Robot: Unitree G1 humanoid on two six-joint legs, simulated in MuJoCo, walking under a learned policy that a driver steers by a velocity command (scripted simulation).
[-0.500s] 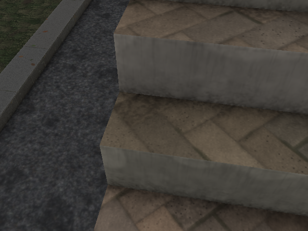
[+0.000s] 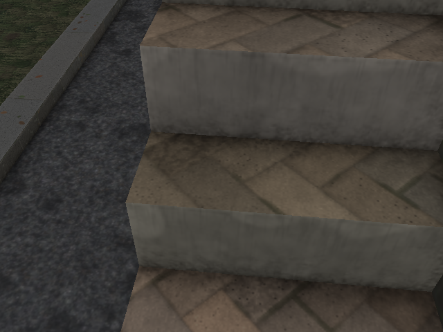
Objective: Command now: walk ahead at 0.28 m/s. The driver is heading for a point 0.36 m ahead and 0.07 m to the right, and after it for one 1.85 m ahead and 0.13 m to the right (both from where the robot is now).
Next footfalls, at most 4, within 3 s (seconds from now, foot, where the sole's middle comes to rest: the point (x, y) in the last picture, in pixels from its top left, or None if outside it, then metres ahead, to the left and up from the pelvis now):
0.08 right None -0.02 -0.11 -0.77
0.30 left None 0.02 0.11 -0.51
0.58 left None -0.02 0.13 -0.77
0.92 right None -0.10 -0.06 -0.77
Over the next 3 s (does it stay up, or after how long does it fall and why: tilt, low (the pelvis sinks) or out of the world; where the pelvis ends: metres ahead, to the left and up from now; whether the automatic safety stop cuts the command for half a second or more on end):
falls after 1.74 s (tilt)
